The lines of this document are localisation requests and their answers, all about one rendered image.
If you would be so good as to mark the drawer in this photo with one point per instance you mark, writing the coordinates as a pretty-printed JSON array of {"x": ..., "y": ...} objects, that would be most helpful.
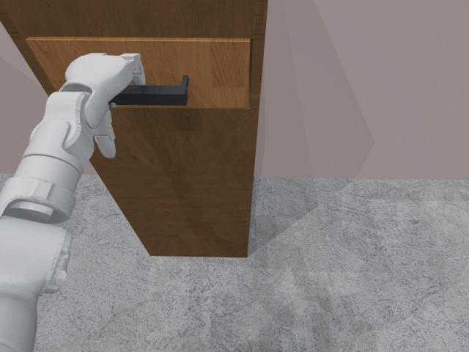
[{"x": 217, "y": 68}]

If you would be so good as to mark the handle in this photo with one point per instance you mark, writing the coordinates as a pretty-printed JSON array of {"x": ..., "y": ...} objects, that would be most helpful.
[{"x": 154, "y": 95}]

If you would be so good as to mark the cabinet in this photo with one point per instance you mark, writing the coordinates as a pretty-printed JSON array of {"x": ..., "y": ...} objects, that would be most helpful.
[{"x": 182, "y": 176}]

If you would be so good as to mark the robot left hand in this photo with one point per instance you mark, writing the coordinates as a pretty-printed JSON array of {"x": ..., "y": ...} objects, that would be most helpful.
[{"x": 111, "y": 74}]

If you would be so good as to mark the left robot upper arm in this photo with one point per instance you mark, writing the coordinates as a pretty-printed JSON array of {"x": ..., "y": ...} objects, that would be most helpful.
[{"x": 33, "y": 261}]

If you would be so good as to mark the left robot forearm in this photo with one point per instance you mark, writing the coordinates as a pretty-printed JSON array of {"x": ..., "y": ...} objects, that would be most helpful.
[{"x": 43, "y": 186}]

